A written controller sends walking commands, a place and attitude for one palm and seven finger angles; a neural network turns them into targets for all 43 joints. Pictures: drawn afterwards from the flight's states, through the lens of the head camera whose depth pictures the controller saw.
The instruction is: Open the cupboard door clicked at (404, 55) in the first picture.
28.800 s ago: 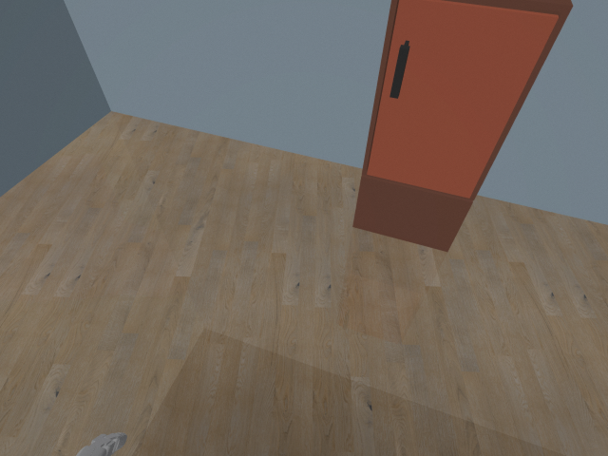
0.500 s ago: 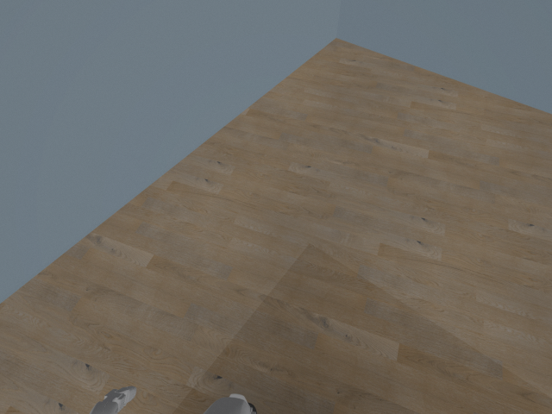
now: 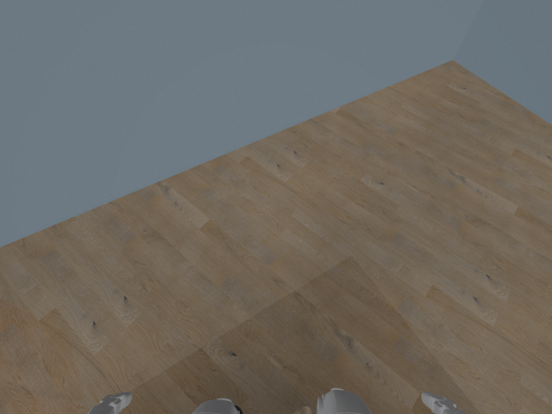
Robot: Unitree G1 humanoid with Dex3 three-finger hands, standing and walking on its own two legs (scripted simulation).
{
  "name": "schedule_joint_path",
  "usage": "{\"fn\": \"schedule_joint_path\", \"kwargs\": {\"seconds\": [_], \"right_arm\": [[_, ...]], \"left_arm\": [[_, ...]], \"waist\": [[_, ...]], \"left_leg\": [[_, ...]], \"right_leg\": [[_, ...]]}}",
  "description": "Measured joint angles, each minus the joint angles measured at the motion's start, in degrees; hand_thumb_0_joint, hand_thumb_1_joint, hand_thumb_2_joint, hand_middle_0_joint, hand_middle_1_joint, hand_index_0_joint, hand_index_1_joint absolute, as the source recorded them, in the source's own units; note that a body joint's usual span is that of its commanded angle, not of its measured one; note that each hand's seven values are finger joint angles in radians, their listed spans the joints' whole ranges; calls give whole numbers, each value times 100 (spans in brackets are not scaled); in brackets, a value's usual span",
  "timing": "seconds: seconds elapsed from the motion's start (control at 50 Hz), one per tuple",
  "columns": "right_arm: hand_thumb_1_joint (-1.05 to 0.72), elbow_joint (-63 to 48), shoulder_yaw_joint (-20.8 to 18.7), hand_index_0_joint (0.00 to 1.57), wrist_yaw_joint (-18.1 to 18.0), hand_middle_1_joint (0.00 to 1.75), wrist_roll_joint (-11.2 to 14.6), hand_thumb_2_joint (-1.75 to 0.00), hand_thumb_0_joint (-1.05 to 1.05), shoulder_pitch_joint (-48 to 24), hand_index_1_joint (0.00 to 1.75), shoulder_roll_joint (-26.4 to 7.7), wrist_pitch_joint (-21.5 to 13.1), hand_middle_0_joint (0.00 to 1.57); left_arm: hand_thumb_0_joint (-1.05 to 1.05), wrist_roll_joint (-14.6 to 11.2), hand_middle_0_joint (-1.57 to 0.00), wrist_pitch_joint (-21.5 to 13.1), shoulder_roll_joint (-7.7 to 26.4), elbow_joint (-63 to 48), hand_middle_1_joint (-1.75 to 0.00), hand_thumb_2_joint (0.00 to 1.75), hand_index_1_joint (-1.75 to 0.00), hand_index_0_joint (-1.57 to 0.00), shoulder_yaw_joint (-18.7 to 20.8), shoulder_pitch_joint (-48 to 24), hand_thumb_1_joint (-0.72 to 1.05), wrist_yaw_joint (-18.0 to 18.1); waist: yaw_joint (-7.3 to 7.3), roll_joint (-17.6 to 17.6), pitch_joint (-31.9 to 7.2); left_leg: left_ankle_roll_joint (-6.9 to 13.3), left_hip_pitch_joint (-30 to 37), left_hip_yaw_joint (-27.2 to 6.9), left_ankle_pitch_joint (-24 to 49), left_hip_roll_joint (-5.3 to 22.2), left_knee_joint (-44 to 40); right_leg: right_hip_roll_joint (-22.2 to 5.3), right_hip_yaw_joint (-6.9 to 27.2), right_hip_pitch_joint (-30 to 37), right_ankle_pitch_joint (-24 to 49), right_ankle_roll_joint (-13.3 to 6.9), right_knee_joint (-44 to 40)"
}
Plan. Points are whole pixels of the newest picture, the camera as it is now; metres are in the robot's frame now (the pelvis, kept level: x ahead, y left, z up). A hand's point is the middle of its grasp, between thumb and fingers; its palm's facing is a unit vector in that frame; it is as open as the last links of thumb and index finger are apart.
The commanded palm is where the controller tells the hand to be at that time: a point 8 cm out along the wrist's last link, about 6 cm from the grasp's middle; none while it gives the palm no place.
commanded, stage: turn to face it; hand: left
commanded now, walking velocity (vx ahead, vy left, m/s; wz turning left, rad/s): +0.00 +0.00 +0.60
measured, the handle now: out of the picture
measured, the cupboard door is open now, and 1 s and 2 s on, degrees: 48 48 48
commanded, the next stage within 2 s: none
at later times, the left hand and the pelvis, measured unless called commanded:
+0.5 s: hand out of the picture +0.00 +0.18 -0.18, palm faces +0.33 -0.92 -0.21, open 7.4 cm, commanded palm none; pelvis +0.00 -0.02 -0.01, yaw +19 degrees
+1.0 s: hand out of the picture -0.01 +0.16 -0.14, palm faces +0.55 -0.78 -0.28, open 7.4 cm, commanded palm none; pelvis +0.02 -0.06 +0.01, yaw +36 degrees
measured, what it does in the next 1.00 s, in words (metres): steps on the spot, turning left: right foot, then left foot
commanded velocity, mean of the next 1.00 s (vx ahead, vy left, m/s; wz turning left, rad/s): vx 0.00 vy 0.00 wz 0.60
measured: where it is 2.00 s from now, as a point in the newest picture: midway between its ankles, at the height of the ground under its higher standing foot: outside the picture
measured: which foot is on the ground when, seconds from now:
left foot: down 0.00-0.12, up 0.14-0.46, down 0.48-0.86, up 0.88-1.00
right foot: up 0.00-0.10, down 0.12-0.48, up 0.50-0.84, down 0.86-1.00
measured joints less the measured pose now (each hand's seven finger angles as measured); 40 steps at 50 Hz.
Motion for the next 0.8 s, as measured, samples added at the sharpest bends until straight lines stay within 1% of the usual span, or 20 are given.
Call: {"fn": "schedule_joint_path", "kwargs": {"seconds": [0.08,0.12,0.14,0.16,0.18,0.22,0.26,0.3,0.34,0.42,0.46,0.48,0.5,0.52,0.54,0.58,0.62,0.66,0.7,0.8], "right_arm": [[-90,67,-25,21,25,30,-15,-90,0,131,30,7,82,20],[-90,86,-56,21,41,30,11,-90,0,212,30,9,138,20],[-90,109,-85,21,48,30,35,-90,0,224,30,-1,168,20],[-90,150,-121,21,55,30,47,-90,0,209,30,-35,198,20],[-90,175,-151,21,68,30,46,-90,0,206,30,-76,227,20],[-90,218,-201,20,101,30,41,-90,0,206,30,-135,268,20],[-90,243,-215,20,131,30,43,-90,0,195,30,-146,287,20],[-90,238,-204,20,153,30,61,-90,0,183,30,-117,290,20],[-90,232,-184,20,170,30,79,-90,0,161,30,-86,280,20],[-91,211,-129,20,177,30,96,-90,0,61,30,-54,237,20],[-90,159,-100,20,183,30,91,-90,0,29,30,-56,179,20],[-90,113,-92,20,186,30,76,-90,0,36,30,-77,122,20],[-90,99,-96,20,164,30,61,-90,0,9,30,-42,69,20],[-90,83,-79,20,143,30,50,-90,0,-11,30,-3,30,20],[-90,67,-49,20,120,30,38,-90,0,-10,30,32,-3,20],[-90,40,-14,20,56,30,20,-90,0,46,30,81,-33,20],[-90,52,6,20,7,30,16,-90,0,104,30,98,-26,20],[-90,89,16,20,-12,30,12,-90,0,156,30,99,-12,20],[-90,126,16,21,-10,30,8,-90,0,210,30,98,3,20],[-90,181,-37,21,19,30,-9,-90,0,330,30,73,79,20]], "left_arm": [[1,-13,-19,-74,-33,-149,-30,90,-30,-20,-14,-89,91,-15],[1,-12,-19,-153,-31,-246,-30,90,-30,-20,-31,-51,91,-21],[1,16,-19,-216,-45,-276,-30,90,-30,-20,-32,-24,91,-8],[1,36,-19,-250,-95,-282,-30,90,-30,-20,-55,-13,91,13],[1,43,-19,-258,-150,-283,-30,90,-30,-20,-94,7,91,26],[1,42,-20,-252,-263,-274,-30,90,-30,-20,-139,97,91,52],[1,37,-20,-232,-336,-241,-30,90,-30,-20,-167,190,91,71],[1,39,-20,-234,-373,-203,-30,90,-30,-20,-189,254,91,72],[1,49,-20,-252,-394,-175,-30,90,-30,-20,-207,286,91,61],[1,63,-20,-286,-380,-137,-30,90,-30,-20,-207,341,91,26],[1,37,-20,-269,-332,-108,-30,89,-30,-20,-172,404,91,4],[1,14,-20,-239,-305,-100,-30,89,-30,-20,-148,449,91,-8],[1,-4,-20,-177,-239,-51,-30,89,-30,-20,-118,417,91,-6],[1,-5,-20,-95,-171,-5,-30,89,-30,-20,-96,365,91,7],[1,2,-20,-27,-111,30,-30,89,-30,-20,-70,319,91,21],[1,8,-20,38,-36,96,-30,90,-30,-20,-22,219,91,36],[1,9,-20,48,2,96,-30,90,-30,-20,3,127,91,21],[1,8,-20,25,13,50,-30,90,-30,-20,17,62,91,3],[1,1,-19,2,16,-4,-30,90,-30,-20,21,7,91,-3],[1,-19,-19,-51,-29,-132,-30,90,-30,-20,-5,-120,91,3]], "waist": [[-58,218,-83],[-70,269,-165],[-48,287,-187],[-47,343,-164],[-64,386,-140],[-84,410,-134],[-110,346,-130],[-138,228,-112],[-132,115,-72],[-38,-37,17],[-17,-80,11],[-22,-60,-39],[-23,-140,-28],[-1,-201,6],[14,-236,21],[3,-217,2],[-2,-155,-17],[0,-77,-41],[-12,-4,-74],[-105,195,-148]], "left_leg": [[-123,-12,-301,81,0,-67],[-212,-126,-443,10,-46,111],[-217,-241,-473,-293,-73,364],[-224,-395,-465,-801,-93,845],[-225,-574,-413,-1149,-127,1452],[-263,-873,-210,-1295,-129,2561],[-343,-965,26,-1226,-45,3079],[-409,-864,214,-1196,42,2914],[-443,-653,356,-1202,105,2371],[-404,-152,559,-1119,132,1122],[-337,176,618,-599,109,346],[-184,249,545,-153,116,77],[-25,140,505,-113,49,221],[90,76,472,-211,8,354],[154,57,431,-293,-10,388],[179,67,293,-287,-20,266],[133,122,155,-133,-31,40],[126,175,33,9,-42,-161],[106,202,-88,110,-57,-301],[-19,93,-434,195,-112,-319]], "right_leg": [[155,31,366,226,-48,-1220],[215,-8,772,592,-90,-2163],[212,-46,830,901,-251,-2355],[201,-118,833,931,-346,-2286],[160,-207,882,882,-393,-2263],[65,-352,1044,848,-410,-2421],[-28,-463,1212,920,-397,-2660],[-130,-590,1343,996,-392,-2852],[-223,-737,1429,1018,-376,-2942],[-381,-1038,1436,867,-295,-2741],[-463,-1183,1345,677,-219,-2418],[-489,-1218,1199,548,-173,-2109],[-508,-1037,986,122,-98,-1620],[-441,-773,753,-218,-61,-1070],[-347,-559,534,-375,-46,-582],[-178,-308,192,-310,-19,58],[-78,-146,-9,-39,-1,288],[-20,-42,-73,152,12,189],[31,31,-23,234,10,-116],[220,74,476,315,-51,-1365]]}}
